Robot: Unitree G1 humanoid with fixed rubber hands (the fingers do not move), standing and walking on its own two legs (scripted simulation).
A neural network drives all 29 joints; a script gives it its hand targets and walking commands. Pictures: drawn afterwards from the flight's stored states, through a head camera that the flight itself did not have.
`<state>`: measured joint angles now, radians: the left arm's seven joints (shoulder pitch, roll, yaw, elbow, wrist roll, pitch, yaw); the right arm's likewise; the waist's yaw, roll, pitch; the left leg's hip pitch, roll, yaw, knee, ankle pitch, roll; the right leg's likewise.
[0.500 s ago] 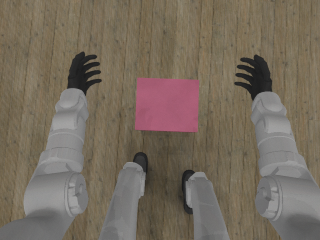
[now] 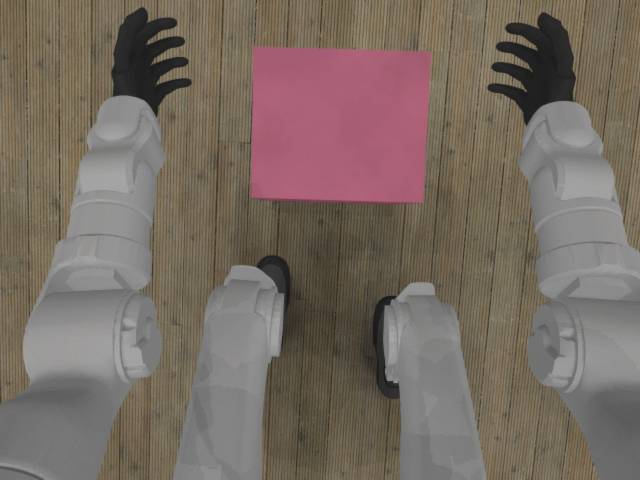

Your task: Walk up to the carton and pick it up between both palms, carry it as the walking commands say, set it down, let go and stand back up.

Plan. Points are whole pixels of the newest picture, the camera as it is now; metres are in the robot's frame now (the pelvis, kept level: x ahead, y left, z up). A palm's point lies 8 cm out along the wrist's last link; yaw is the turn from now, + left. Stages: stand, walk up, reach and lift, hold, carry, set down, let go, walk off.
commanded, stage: reach and lift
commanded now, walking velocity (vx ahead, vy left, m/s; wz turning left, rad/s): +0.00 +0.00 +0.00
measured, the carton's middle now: (336, 140) +0.50 +0.03 -0.38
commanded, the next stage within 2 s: none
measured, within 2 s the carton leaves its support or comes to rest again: neither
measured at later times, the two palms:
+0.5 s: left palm (193, 132) +0.48 +0.24 -0.30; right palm (478, 140) +0.50 -0.18 -0.30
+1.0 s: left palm (193, 127) +0.48 +0.24 -0.30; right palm (468, 141) +0.50 -0.17 -0.31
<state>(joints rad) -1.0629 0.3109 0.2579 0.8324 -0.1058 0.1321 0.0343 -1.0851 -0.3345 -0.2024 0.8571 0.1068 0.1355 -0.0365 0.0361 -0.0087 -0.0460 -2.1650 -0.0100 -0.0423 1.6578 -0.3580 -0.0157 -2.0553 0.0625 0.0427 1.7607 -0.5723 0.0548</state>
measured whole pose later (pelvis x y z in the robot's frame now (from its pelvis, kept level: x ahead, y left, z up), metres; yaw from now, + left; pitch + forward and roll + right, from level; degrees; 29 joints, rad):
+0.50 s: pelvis -0.02 -0.01 -0.09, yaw +0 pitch +37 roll -1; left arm -1.29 0.42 0.14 0.98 -0.21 0.06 0.08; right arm -1.29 -0.39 -0.08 0.94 0.21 0.07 -0.10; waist 0.04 -0.02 0.42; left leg -2.25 -0.01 -0.05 2.01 -0.41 -0.04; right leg -2.13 0.07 0.02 2.13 -0.65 0.05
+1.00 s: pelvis -0.03 -0.01 -0.12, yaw -1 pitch +30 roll +0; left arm -1.41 0.43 0.13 1.15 -0.28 0.02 0.09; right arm -1.37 -0.41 -0.01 1.07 0.26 0.06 -0.11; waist 0.06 0.00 0.50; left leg -2.23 0.01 -0.05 2.12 -0.41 -0.04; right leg -2.13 0.06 0.02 2.23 -0.63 0.03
